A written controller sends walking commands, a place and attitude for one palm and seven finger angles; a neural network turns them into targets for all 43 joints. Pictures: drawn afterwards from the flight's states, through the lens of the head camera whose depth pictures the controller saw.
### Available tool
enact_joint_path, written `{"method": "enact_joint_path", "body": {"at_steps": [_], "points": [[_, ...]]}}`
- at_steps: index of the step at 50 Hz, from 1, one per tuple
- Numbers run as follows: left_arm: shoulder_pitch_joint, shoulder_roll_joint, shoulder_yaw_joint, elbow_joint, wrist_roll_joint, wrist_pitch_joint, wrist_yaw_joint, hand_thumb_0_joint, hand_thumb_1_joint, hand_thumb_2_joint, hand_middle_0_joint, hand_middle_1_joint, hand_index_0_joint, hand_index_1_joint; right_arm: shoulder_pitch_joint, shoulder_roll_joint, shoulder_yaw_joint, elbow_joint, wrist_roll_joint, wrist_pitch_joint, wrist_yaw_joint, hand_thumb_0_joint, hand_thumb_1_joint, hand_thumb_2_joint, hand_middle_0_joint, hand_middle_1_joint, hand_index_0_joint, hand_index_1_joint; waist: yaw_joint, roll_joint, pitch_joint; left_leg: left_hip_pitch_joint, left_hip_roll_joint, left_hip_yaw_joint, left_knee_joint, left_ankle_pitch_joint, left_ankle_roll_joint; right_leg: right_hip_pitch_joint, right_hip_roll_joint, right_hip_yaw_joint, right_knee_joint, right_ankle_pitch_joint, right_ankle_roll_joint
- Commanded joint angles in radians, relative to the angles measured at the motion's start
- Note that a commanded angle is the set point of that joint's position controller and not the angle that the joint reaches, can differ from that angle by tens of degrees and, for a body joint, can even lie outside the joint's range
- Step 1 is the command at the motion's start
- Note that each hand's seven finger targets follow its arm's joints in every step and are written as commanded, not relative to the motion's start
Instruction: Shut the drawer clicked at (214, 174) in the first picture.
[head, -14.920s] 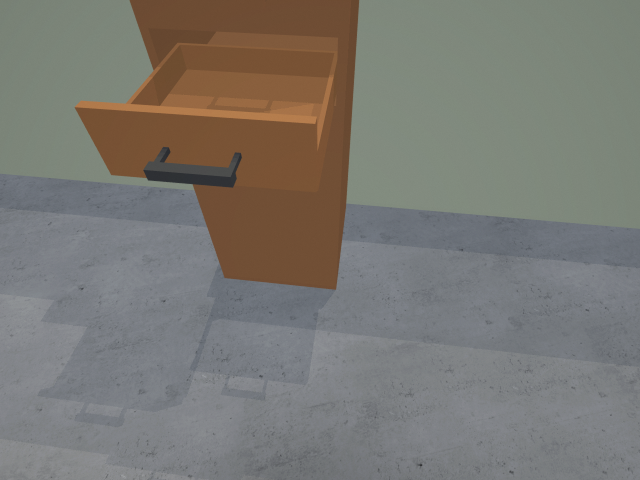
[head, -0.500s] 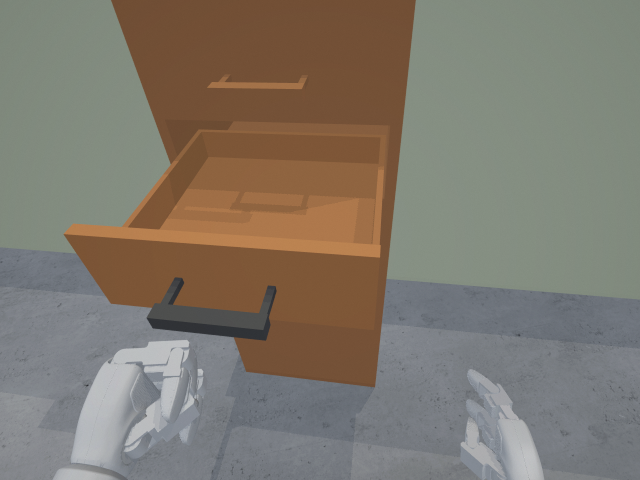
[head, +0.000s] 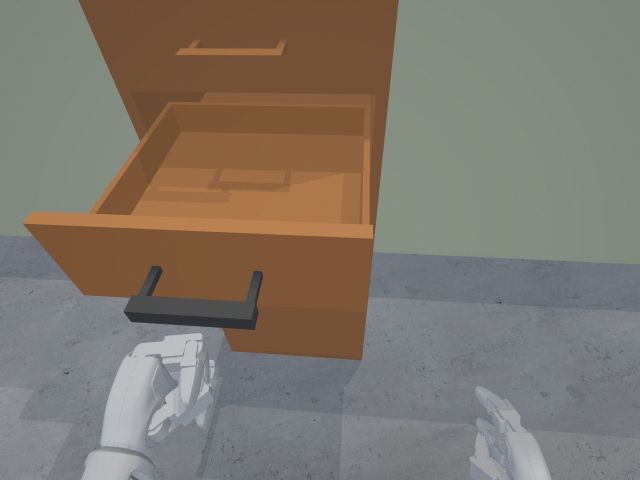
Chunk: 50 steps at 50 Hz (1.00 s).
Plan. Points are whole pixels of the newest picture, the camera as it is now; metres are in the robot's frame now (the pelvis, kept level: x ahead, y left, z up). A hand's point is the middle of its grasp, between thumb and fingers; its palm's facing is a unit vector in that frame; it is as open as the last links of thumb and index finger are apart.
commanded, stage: bring the fist close to the handle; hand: left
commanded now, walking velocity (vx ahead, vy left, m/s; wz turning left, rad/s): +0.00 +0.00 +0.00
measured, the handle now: (198, 295) +0.30 +0.16 +0.11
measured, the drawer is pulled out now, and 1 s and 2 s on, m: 0.30 0.28 0.14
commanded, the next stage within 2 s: push the drawer shut in 0.32 s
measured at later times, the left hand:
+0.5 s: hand (213, 379) +0.20 +0.12 +0.11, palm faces -0.01 -1.00 -0.06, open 3.3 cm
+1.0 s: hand (229, 344) +0.24 +0.11 +0.11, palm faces -0.04 -1.00 -0.06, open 3.2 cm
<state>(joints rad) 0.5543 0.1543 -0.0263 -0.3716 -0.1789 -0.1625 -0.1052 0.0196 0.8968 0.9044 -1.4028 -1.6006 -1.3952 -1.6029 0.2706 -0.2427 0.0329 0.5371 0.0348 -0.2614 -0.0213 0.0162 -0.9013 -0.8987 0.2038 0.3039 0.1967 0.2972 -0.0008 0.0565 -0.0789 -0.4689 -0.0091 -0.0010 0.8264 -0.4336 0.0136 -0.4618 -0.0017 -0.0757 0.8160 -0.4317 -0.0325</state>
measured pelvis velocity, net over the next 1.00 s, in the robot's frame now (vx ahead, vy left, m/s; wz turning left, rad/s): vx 0.00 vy -0.01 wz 0.01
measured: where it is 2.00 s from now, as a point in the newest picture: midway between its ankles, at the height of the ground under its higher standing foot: outside the picture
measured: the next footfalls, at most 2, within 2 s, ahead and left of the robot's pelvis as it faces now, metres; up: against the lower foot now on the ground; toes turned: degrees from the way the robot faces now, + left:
none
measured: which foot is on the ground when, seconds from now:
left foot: down 0.00-1.00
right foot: down 0.00-1.00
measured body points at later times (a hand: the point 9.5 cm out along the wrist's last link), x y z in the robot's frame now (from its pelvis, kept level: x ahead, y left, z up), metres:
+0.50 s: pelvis +0.01 +0.00 +0.00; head +0.02 -0.03 +0.45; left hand +0.20 +0.17 +0.12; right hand +0.19 -0.22 -0.07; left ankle +0.00 +0.11 -0.70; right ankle -0.01 -0.10 -0.70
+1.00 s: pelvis +0.00 -0.01 +0.00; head +0.02 -0.03 +0.45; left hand +0.24 +0.17 +0.11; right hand +0.18 -0.23 -0.08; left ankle +0.00 +0.11 -0.70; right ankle -0.01 -0.10 -0.70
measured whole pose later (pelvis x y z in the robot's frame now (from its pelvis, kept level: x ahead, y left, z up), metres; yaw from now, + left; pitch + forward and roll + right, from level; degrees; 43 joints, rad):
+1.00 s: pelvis +0.00 -0.01 +0.00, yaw +1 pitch +5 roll +0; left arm 0.32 0.17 -0.04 -0.23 -0.17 -0.14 -0.05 0.02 0.84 0.94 -1.40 -1.60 -1.40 -1.60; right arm 0.25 -0.26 0.05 0.54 0.03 -0.19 -0.02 0.01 -0.90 -0.90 0.20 0.30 0.20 0.30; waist 0.00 0.06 -0.07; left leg -0.47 -0.01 -0.01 0.81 -0.43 0.00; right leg -0.46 0.00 -0.09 0.80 -0.43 -0.04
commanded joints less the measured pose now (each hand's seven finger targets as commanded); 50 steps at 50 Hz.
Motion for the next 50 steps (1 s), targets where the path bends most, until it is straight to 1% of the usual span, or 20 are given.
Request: {"method": "enact_joint_path", "body": {"at_steps": [1,4,5,11,14,17,18,21,27,32,33,34,35,39,42,44,45,46,48,50], "points": [[-0.025,0.077,0.066,-0.273,-0.007,-0.096,0.017,0.0,0.9,0.9,-1.4,-1.6,-1.4,-1.6,-0.106,-0.086,-0.042,-0.197,0.005,-0.053,-0.002,0.0,-0.9,-0.9,0.2,0.3,0.2,0.3,0.008,-0.061,-0.116,0.036,0.002,-0.02,-0.119,0.236,0.016,0.058,-0.009,0.027,-0.136,0.234,0.021],[0.015,0.07,0.076,-0.264,-0.013,-0.103,0.023,0.0,0.9,0.9,-1.4,-1.6,-1.4,-1.6,-0.109,-0.083,-0.047,-0.188,0.007,-0.05,0.001,0.0,-0.9,-0.9,0.2,0.3,0.2,0.3,0.013,-0.059,-0.114,0.037,0.006,-0.019,-0.116,0.262,0.014,0.065,-0.007,0.022,-0.132,0.267,0.019],[0.041,0.035,0.038,-0.258,-0.012,-0.099,0.017,0.0,0.9,0.9,-1.4,-1.6,-1.4,-1.6,-0.104,-0.082,-0.045,-0.193,0.007,-0.046,0.005,0.0,-0.9,-0.9,0.2,0.3,0.2,0.3,0.008,-0.055,-0.098,0.036,0.006,-0.017,-0.115,0.266,0.014,0.053,-0.004,0.019,-0.129,0.279,0.021],[-0.002,0.022,-0.026,-0.262,0.011,-0.07,0.011,0.0,0.9,0.9,-1.4,-1.6,-1.4,-1.6,-0.096,-0.096,-0.044,-0.214,0.006,-0.033,0.007,0.0,-0.9,-0.9,0.2,0.3,0.2,0.3,-0.017,-0.092,-0.055,0.016,0.006,-0.029,-0.114,0.208,0.019,0.006,-0.004,0.016,-0.131,0.212,0.027],[-0.004,0.063,0.013,-0.286,0.027,-0.072,0.032,0.0,0.9,0.9,-1.4,-1.6,-1.4,-1.6,-0.1,-0.093,-0.046,-0.217,0.003,-0.025,0.003,0.0,-0.9,-0.9,0.2,0.3,0.2,0.3,-0.004,-0.073,-0.077,0.024,0.005,-0.028,-0.111,0.208,0.019,0.016,-0.005,0.022,-0.127,0.202,0.022],[-0.026,0.058,0.015,-0.304,0.031,-0.082,0.048,0.0,0.9,0.9,-1.4,-1.6,-1.4,-1.6,-0.09,-0.087,-0.041,-0.227,0.004,-0.015,0.007,0.0,-0.9,-0.9,0.2,0.3,0.2,0.3,-0.005,-0.082,-0.112,0.035,0.004,-0.025,-0.104,0.235,0.019,0.028,-0.002,0.02,-0.111,0.237,0.022],[-0.021,0.05,0.009,-0.31,0.028,-0.085,0.051,0.0,0.9,0.9,-1.4,-1.6,-1.4,-1.6,-0.094,-0.085,-0.041,-0.232,0.004,-0.015,0.008,0.0,-0.9,-0.9,0.2,0.3,0.2,0.3,-0.002,-0.062,-0.117,0.037,0.004,-0.023,-0.102,0.237,0.018,0.029,-0.003,0.02,-0.108,0.24,0.022],[-0.001,0.057,0.03,-0.279,0.022,-0.083,0.055,0.0,0.9,0.9,-1.4,-1.6,-1.4,-1.6,-0.091,-0.086,-0.039,-0.224,0.004,-0.005,0.009,0.0,-0.9,-0.9,0.2,0.3,0.2,0.3,-0.002,-0.073,-0.106,0.022,0.003,-0.02,-0.098,0.24,0.017,0.036,-0.003,0.025,-0.114,0.255,0.021],[-0.127,0.047,0.0,-0.232,0.013,-0.063,0.027,0.0,0.9,0.9,-1.4,-1.6,-1.4,-1.6,-0.088,-0.101,-0.034,-0.218,0.004,0.0,0.001,0.0,-0.9,-0.9,0.2,0.3,0.2,0.3,-0.032,-0.078,-0.078,0.02,0.0,-0.022,-0.089,0.212,0.019,0.016,-0.009,0.044,-0.14,0.24,0.029],[-0.181,0.081,0.048,-0.2,0.013,-0.045,0.039,0.0,0.9,0.9,-1.4,-1.6,-1.4,-1.6,-0.087,-0.103,-0.032,-0.214,0.001,0.004,-0.003,0.0,-0.9,-0.9,0.2,0.3,0.2,0.3,-0.016,-0.093,-0.116,0.03,-0.003,-0.022,-0.098,0.228,0.018,0.051,-0.012,0.051,-0.146,0.257,0.029],[-0.203,0.072,0.036,-0.223,0.012,-0.049,0.041,0.0,0.9,0.9,-1.4,-1.6,-1.4,-1.6,-0.09,-0.1,-0.031,-0.218,0.0,0.002,-0.002,0.0,-0.9,-0.9,0.2,0.3,0.2,0.3,-0.018,-0.073,-0.138,0.044,-0.005,-0.02,-0.097,0.245,0.019,0.061,-0.014,0.053,-0.142,0.285,0.03],[-0.189,0.109,0.084,-0.197,0.016,-0.049,0.055,0.0,0.9,0.9,-1.4,-1.6,-1.4,-1.6,-0.087,-0.102,-0.034,-0.207,-0.001,0.006,-0.003,0.0,-0.9,-0.9,0.2,0.3,0.2,0.3,-0.006,-0.084,-0.144,0.042,-0.002,-0.02,-0.101,0.261,0.017,0.077,-0.013,0.049,-0.141,0.299,0.026],[-0.193,0.055,0.035,-0.203,0.014,-0.05,0.053,0.0,0.9,0.9,-1.4,-1.6,-1.4,-1.6,-0.088,-0.096,-0.029,-0.211,-0.001,0.007,0.001,0.0,-0.9,-0.9,0.2,0.3,0.2,0.3,-0.015,-0.066,-0.137,0.051,-0.004,-0.017,-0.103,0.274,0.017,0.072,-0.012,0.045,-0.138,0.324,0.027],[-0.258,0.076,0.054,-0.172,0.011,-0.054,0.067,0.0,0.9,0.9,-1.4,-1.6,-1.4,-1.6,-0.086,-0.104,-0.029,-0.192,-0.001,0.007,0.003,0.0,-0.9,-0.9,0.2,0.3,0.2,0.3,-0.024,-0.069,-0.113,0.048,-0.002,-0.023,-0.107,0.268,0.014,0.06,-0.01,0.039,-0.145,0.315,0.026],[-0.332,0.066,0.032,-0.153,0.01,-0.055,0.063,0.0,0.9,0.9,-1.4,-1.6,-1.4,-1.6,-0.09,-0.107,-0.029,-0.187,0.0,0.007,0.002,0.0,-0.9,-0.9,0.2,0.3,0.2,0.3,-0.038,-0.075,-0.11,0.051,-0.005,-0.021,-0.11,0.228,0.015,0.045,-0.011,0.051,-0.159,0.272,0.031],[-0.365,0.077,0.036,-0.141,0.019,-0.057,0.069,0.0,0.9,0.9,-1.4,-1.6,-1.4,-1.6,-0.095,-0.11,-0.029,-0.178,0.0,0.008,0.0,0.0,-0.9,-0.9,0.2,0.3,0.2,0.3,-0.037,-0.054,-0.106,0.062,-0.002,-0.024,-0.117,0.228,0.015,0.04,-0.01,0.046,-0.161,0.257,0.026],[-0.387,0.058,0.02,-0.125,0.016,-0.054,0.067,0.0,0.9,0.9,-1.4,-1.6,-1.4,-1.6,-0.093,-0.108,-0.028,-0.176,-0.002,0.01,0.0,0.0,-0.9,-0.9,0.2,0.3,0.2,0.3,-0.04,-0.069,-0.116,0.062,-0.005,-0.023,-0.117,0.219,0.016,0.044,-0.011,0.051,-0.167,0.25,0.029],[-0.418,0.086,0.047,-0.112,0.015,-0.052,0.067,0.0,0.9,0.9,-1.4,-1.6,-1.4,-1.6,-0.091,-0.112,-0.03,-0.17,-0.001,0.011,-0.002,0.0,-0.9,-0.9,0.2,0.3,0.2,0.3,-0.04,-0.079,-0.125,0.064,-0.003,-0.024,-0.118,0.222,0.016,0.048,-0.01,0.052,-0.167,0.253,0.029],[-0.471,0.081,0.04,-0.086,0.011,-0.051,0.061,0.0,0.9,0.9,-1.4,-1.6,-1.4,-1.6,-0.103,-0.113,-0.027,-0.166,0.0,0.013,-0.004,0.0,-0.9,-0.9,0.2,0.3,0.2,0.3,-0.043,-0.089,-0.125,0.06,-0.007,-0.024,-0.123,0.204,0.017,0.052,-0.012,0.058,-0.176,0.231,0.031],[-0.487,0.096,0.069,-0.049,0.007,-0.048,0.062,0.0,0.9,0.9,-1.4,-1.6,-1.4,-1.6,-0.108,-0.111,-0.027,-0.154,-0.001,0.017,-0.006,0.0,-0.9,-0.9,0.2,0.3,0.2,0.3,-0.034,-0.083,-0.133,0.066,-0.008,-0.019,-0.128,0.209,0.017,0.069,-0.015,0.068,-0.189,0.235,0.03]]}}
